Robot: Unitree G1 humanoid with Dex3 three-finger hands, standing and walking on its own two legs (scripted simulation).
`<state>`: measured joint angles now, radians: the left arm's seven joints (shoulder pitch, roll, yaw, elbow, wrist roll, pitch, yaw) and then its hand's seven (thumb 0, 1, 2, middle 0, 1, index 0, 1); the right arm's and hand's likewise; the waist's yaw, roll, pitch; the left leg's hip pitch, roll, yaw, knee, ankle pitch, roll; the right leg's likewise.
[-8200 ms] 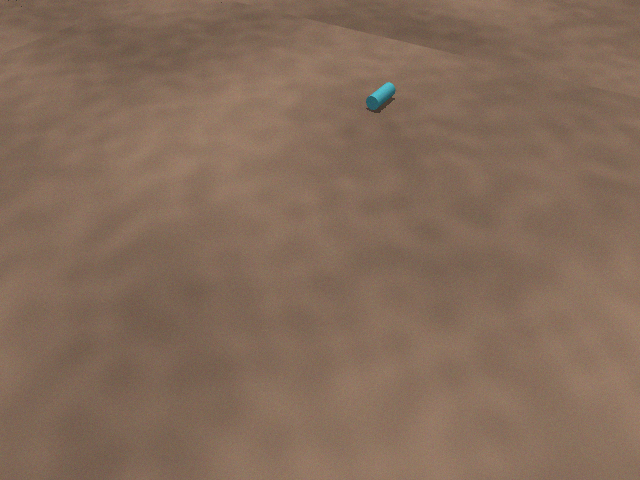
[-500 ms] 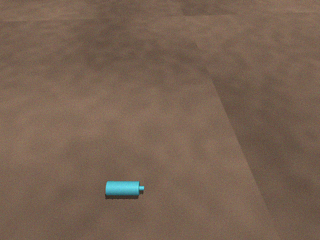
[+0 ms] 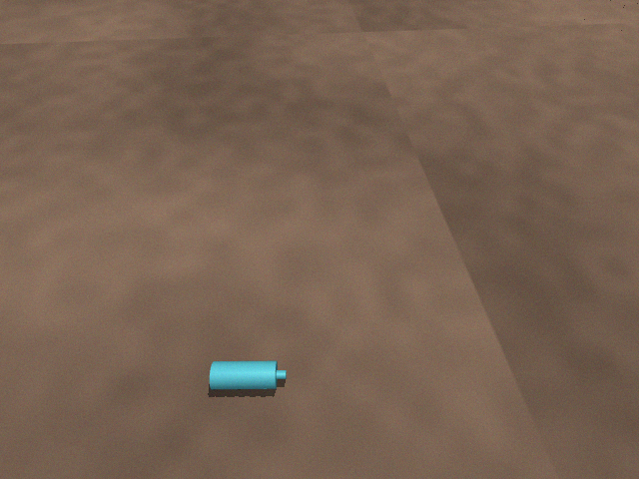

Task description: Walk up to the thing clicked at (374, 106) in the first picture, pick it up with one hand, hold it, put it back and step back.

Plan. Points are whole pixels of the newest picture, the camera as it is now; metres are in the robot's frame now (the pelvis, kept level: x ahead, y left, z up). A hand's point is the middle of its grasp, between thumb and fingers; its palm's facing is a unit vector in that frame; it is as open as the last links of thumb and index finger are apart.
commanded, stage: stand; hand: left
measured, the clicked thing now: (249, 375) +0.53 +0.21 -0.74
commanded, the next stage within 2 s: none
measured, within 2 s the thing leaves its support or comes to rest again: neither
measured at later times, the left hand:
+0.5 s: hand out of the picture +0.06 +0.25 -0.16, palm faces +0.00 -0.94 -0.34, open 7.4 cm
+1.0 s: hand out of the picture +0.07 +0.25 -0.16, palm faces -0.01 -0.94 -0.35, open 7.4 cm
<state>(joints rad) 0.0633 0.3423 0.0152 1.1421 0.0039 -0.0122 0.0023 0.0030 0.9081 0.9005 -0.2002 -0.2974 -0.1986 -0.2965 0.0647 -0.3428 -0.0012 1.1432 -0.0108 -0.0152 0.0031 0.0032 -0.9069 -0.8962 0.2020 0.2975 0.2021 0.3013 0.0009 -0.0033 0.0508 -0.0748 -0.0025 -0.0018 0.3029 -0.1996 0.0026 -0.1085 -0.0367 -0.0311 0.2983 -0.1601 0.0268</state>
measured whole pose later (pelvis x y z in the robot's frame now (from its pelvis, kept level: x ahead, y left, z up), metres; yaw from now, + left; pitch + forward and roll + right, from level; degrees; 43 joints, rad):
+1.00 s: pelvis +0.00 -0.01 +0.00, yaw +0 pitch -1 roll +0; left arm 0.10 0.35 0.00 1.15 0.01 -0.01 0.00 0.00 0.91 0.90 -0.20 -0.30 -0.20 -0.30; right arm 0.10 -0.35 0.01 1.15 -0.01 -0.01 0.00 0.00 -0.91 -0.90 0.20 0.30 0.20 0.30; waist 0.00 0.01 0.04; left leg -0.08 0.01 -0.01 0.30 -0.19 -0.01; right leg -0.11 -0.03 -0.04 0.30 -0.16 0.02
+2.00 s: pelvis +0.00 -0.01 +0.00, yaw +0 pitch -1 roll +0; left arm 0.11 0.34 0.00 1.14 0.01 -0.01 0.00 0.00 0.91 0.90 -0.20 -0.30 -0.20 -0.30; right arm 0.12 -0.35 0.01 1.14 -0.01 -0.01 0.00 0.00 -0.91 -0.90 0.20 0.30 0.20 0.30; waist 0.01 0.01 0.04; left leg -0.07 0.01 0.00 0.29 -0.20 -0.01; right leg -0.11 -0.02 -0.03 0.30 -0.17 0.01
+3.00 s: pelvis +0.10 +0.02 -0.03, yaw -1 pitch -3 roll -1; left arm 0.11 0.35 0.03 0.93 0.01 0.02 -0.01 0.00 0.91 0.90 -0.20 -0.30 -0.20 -0.30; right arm 0.19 -0.37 -0.03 0.91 0.01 0.01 -0.02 0.00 -0.91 -0.90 0.20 0.30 0.20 0.30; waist 0.00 0.02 0.16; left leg -0.23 0.00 -0.01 0.84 -0.60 0.02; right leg -0.32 -0.01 -0.01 0.62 -0.24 -0.01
